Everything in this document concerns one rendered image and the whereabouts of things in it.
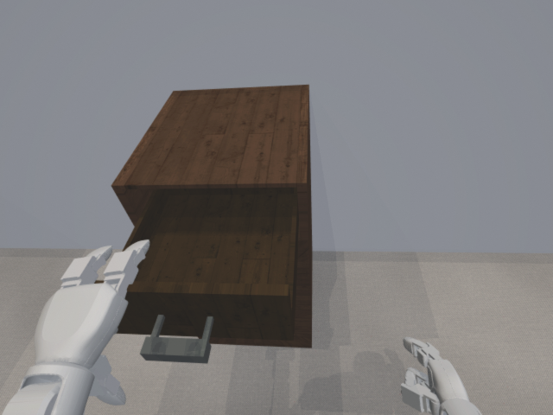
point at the cabinet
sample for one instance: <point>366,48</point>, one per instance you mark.
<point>248,137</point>

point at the robot left forearm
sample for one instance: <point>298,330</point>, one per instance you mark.
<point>52,388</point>

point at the drawer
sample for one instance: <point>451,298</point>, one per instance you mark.
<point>230,253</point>

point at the right robot hand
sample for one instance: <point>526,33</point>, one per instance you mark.
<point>423,392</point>

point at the handle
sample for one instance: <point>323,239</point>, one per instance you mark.
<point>157,348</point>

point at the left robot hand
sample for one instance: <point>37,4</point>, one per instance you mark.
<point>80,318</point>

